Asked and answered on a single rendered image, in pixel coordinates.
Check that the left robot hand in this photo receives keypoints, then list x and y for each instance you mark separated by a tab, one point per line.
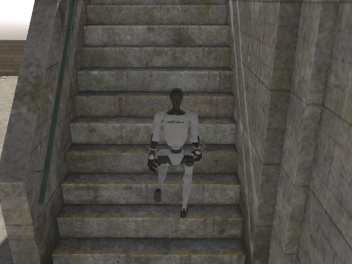
151	164

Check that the robot torso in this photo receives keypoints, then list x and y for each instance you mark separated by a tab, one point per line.
175	133

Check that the left robot forearm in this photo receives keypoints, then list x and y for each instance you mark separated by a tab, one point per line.
153	148

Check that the robot right upper arm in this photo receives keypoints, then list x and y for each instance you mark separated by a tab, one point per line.
193	117

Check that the right robot thigh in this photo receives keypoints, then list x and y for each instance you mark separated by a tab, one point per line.
189	160

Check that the robot left upper arm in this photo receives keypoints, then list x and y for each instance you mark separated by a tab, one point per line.
157	125

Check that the right robot forearm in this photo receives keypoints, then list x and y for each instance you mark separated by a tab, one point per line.
197	148

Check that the right robot hand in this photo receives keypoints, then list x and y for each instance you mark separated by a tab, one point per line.
198	156

